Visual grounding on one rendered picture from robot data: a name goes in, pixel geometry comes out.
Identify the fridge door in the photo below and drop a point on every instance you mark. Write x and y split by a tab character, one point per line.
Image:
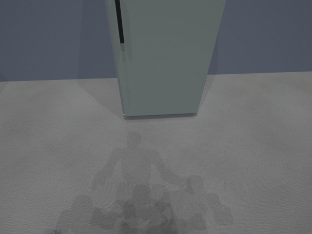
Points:
164	60

